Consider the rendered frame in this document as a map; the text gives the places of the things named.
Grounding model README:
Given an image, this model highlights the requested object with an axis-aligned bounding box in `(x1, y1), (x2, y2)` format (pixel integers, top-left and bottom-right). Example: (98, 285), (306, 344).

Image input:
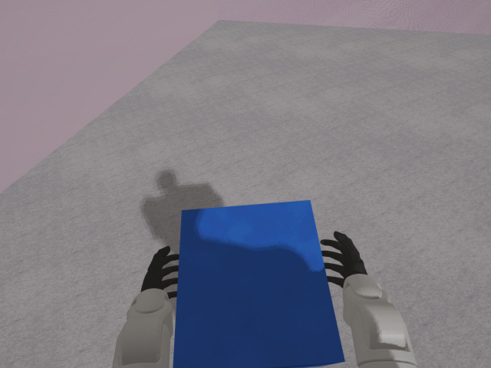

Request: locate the right robot hand
(320, 232), (367, 288)

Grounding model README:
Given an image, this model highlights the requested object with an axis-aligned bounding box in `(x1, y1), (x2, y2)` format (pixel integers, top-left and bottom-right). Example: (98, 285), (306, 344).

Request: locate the right robot forearm
(343, 274), (417, 368)

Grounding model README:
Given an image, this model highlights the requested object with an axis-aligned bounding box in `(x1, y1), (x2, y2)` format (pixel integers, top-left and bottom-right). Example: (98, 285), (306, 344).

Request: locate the left robot hand
(141, 246), (180, 299)

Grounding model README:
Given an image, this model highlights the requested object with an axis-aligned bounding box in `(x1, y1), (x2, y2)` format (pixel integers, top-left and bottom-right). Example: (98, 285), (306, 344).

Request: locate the carton
(173, 200), (345, 368)

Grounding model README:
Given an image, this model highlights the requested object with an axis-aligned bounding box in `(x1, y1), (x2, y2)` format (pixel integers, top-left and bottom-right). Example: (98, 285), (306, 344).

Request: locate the left robot forearm
(112, 288), (173, 368)

